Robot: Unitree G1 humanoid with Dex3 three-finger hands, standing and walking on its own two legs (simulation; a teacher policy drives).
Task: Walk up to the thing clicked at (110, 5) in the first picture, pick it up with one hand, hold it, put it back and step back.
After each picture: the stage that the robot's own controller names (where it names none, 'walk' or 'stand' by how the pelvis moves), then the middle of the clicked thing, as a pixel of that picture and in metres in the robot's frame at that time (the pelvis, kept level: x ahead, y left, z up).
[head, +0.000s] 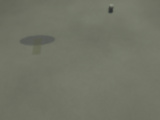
stand; (110, 8) +2.12 -0.45 -0.72
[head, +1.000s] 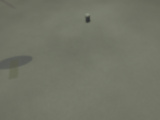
walk; (87, 18) +2.02 +0.01 -0.70
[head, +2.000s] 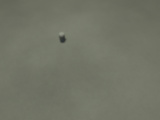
walk; (62, 37) +1.43 +0.28 -0.72
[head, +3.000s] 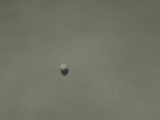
walk; (64, 69) +0.96 +0.23 -0.72
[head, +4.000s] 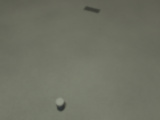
walk; (60, 104) +0.60 +0.19 -0.70
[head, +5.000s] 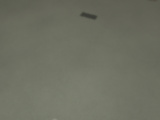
stand; out of the picture +0.44 +0.20 -0.71
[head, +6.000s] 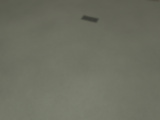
stand; out of the picture +0.41 +0.20 -0.72
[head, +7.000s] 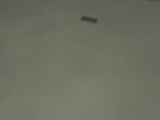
stand; out of the picture +0.38 +0.21 -0.73
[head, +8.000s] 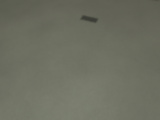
stand; out of the picture +0.38 +0.21 -0.73
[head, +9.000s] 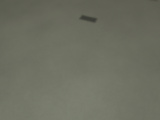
go down; out of the picture +0.38 +0.21 -0.73
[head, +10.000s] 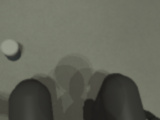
go down; (11, 50) +0.47 +0.24 -0.31
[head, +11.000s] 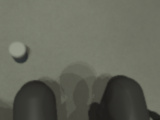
approach; (19, 53) +0.47 +0.23 -0.30
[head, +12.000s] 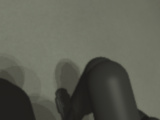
close in; out of the picture +0.46 +0.28 -0.23
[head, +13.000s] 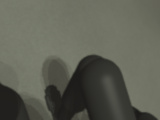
close; out of the picture +0.45 +0.29 -0.23
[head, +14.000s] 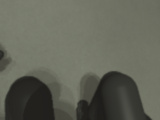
lift; out of the picture +0.40 +0.28 -0.13
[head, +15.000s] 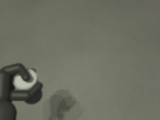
hold; (29, 87) +0.33 +0.18 +0.01
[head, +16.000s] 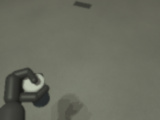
hold; (37, 91) +0.33 +0.16 -0.01
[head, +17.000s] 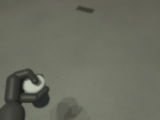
hold; (37, 92) +0.33 +0.17 -0.01
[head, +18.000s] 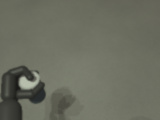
crouch; (33, 88) +0.35 +0.18 -0.04
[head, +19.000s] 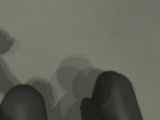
lower; out of the picture +0.49 +0.26 -0.12
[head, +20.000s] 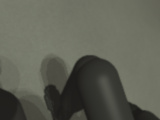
lower; out of the picture +0.45 +0.30 -0.24
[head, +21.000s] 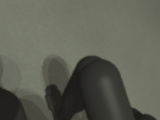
lower; out of the picture +0.44 +0.30 -0.23
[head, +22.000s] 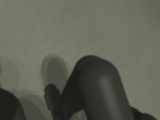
lower; out of the picture +0.45 +0.30 -0.24
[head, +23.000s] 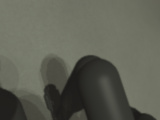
lower; out of the picture +0.45 +0.30 -0.24
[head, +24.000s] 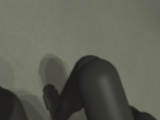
open; out of the picture +0.45 +0.30 -0.24
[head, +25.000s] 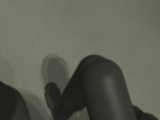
stand; out of the picture +0.44 +0.30 -0.24
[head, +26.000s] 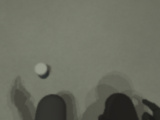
walk; (42, 71) +0.46 +0.21 -0.44
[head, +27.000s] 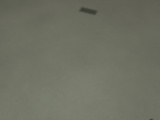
stand; out of the picture +0.39 +0.20 -0.67
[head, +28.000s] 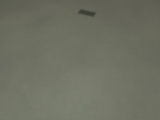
stand; out of the picture +0.40 +0.20 -0.67
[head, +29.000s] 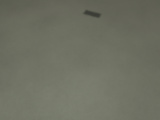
stand; out of the picture +0.40 +0.20 -0.69
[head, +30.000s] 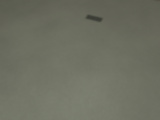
stand; out of the picture +0.41 +0.20 -0.72
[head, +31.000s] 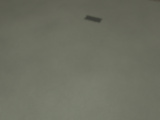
stand; out of the picture +0.40 +0.21 -0.73
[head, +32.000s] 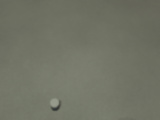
walk; (55, 104) +0.45 +0.15 -0.70
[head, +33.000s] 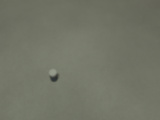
walk; (53, 75) +0.72 +0.23 -0.70
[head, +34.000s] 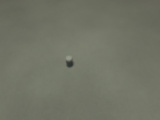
stand; (69, 61) +1.05 +0.19 -0.70
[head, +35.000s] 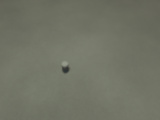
stand; (65, 67) +0.99 +0.18 -0.72
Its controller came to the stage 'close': yes
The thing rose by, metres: 0.70
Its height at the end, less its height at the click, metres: +0.00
